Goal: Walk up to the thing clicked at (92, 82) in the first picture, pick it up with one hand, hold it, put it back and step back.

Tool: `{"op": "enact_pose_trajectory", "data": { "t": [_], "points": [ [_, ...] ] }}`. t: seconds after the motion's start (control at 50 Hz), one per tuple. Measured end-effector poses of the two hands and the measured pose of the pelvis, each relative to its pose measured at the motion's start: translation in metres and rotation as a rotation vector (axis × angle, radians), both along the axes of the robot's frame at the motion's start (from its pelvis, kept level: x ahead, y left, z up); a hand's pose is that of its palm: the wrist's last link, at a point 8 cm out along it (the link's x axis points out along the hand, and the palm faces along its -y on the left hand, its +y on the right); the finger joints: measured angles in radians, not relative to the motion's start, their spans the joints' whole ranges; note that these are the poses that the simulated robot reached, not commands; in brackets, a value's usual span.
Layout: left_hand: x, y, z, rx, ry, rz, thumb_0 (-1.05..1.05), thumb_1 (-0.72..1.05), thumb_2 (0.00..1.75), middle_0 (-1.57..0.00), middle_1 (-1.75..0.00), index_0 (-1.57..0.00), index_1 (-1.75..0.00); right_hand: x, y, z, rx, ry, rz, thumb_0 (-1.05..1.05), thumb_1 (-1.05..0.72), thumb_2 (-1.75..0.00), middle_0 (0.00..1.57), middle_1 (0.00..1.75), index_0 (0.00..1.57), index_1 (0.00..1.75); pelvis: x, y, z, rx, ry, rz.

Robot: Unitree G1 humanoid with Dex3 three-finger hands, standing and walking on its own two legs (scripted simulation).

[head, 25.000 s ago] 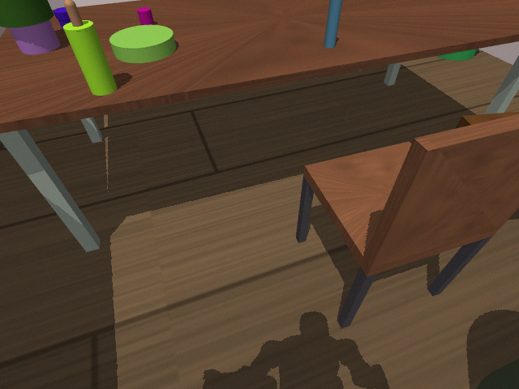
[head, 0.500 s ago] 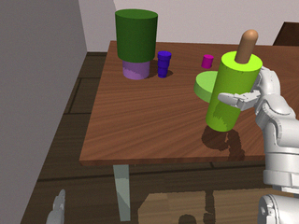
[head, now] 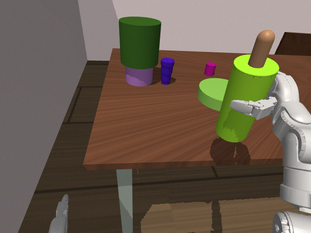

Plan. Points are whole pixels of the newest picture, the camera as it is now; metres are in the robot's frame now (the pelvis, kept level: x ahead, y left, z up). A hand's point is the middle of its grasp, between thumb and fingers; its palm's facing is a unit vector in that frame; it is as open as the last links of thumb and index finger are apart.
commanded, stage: lift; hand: right
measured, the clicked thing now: (245, 91) +0.34 -0.17 +0.28
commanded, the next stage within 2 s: hold in 0.58 s
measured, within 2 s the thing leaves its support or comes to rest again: neither
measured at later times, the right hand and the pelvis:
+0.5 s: hand (257, 92) +0.32 -0.18 +0.29, palm faces +0.15 +0.99 -0.07, open 11.3 cm; pelvis +0.00 +0.00 +0.00, yaw +0 degrees
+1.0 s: hand (259, 84) +0.33 -0.18 +0.31, palm faces +0.13 +0.99 -0.05, open 11.3 cm; pelvis +0.01 -0.01 +0.00, yaw +0 degrees
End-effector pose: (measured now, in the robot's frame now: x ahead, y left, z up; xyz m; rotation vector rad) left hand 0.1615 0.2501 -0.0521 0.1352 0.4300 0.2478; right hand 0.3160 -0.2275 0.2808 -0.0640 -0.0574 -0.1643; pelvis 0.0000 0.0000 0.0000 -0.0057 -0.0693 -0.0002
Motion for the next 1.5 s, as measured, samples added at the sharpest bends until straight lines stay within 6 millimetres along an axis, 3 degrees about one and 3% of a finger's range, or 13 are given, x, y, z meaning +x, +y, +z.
{"op": "enact_pose_trajectory", "data": {
  "t": [0.56, 0.86, 1.08, 1.26, 1.5],
  "points": [
    [0.0, -0.014, -0.002, -0.014, -0.04, -0.032, -0.01, -0.56, 0.07, -0.04, -0.05, -0.05, -0.06, -0.024, -0.002, 0.019, -0.012, -0.031, 0.025, 0.0, 0.61, -0.99, 0.66, 1.06, 0.71, 1.09, -0.004, -0.005, -0.002, 0.004, -0.003, -0.001],
    [0.011, -0.014, -0.001, -0.013, -0.051, -0.03, -0.02, -0.56, 0.06, -0.04, -0.05, -0.05, -0.06, -0.022, -0.003, 0.033, -0.01, -0.034, 0.035, 0.0, 0.61, -0.99, 0.65, 1.06, 0.71, 1.09, 0.004, -0.007, -0.002, 0.005, 0.005, -0.006],
    [0.011, -0.012, -0.004, -0.014, -0.029, -0.034, -0.01, -0.55, 0.06, -0.04, -0.05, -0.05, -0.05, -0.012, -0.001, 0.025, -0.001, 0.001, 0.027, 0.0, 0.61, -0.99, 0.65, 1.07, 0.71, 1.09, 0.007, -0.005, -0.002, 0.003, 0.012, -0.004],
    [0.013, -0.011, -0.005, -0.009, -0.015, -0.031, -0.02, -0.55, 0.06, -0.04, -0.05, -0.05, -0.06, -0.02, -0.001, 0.018, -0.016, -0.011, 0.024, 0.0, 0.61, -0.99, 0.65, 1.07, 0.71, 1.09, 0.01, -0.004, -0.002, 0.003, 0.011, -0.004],
    [0.02, -0.019, 0.0, -0.014, -0.05, -0.052, -0.01, -0.55, 0.06, -0.04, -0.05, -0.05, -0.06, -0.022, -0.002, 0.024, -0.016, -0.013, 0.026, 0.0, 0.61, -0.99, 0.65, 1.07, 0.71, 1.1, 0.008, -0.005, -0.002, 0.005, 0.006, -0.009]
  ]
}}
